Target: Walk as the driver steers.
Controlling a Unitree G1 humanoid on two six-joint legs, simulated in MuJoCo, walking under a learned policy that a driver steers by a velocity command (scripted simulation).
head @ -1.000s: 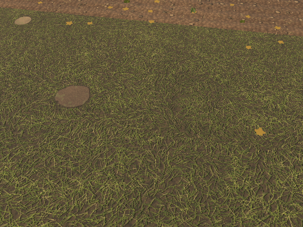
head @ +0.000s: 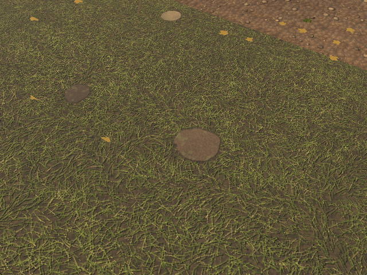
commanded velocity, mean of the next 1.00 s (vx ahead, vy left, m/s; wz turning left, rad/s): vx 0.50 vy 0.00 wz -0.52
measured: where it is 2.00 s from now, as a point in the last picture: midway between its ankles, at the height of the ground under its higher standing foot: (242, 217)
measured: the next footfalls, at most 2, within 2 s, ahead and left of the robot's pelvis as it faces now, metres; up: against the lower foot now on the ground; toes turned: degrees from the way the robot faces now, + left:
right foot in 0.28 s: +0.34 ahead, -0.15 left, -0.19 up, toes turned -10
left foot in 0.66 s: +0.62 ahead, +0.00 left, -0.19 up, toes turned -22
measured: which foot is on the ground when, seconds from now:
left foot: down 0.00-0.28, up 0.30-0.64, down 0.66-1.00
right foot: up 0.00-0.26, down 0.28-0.66, up 0.68-1.00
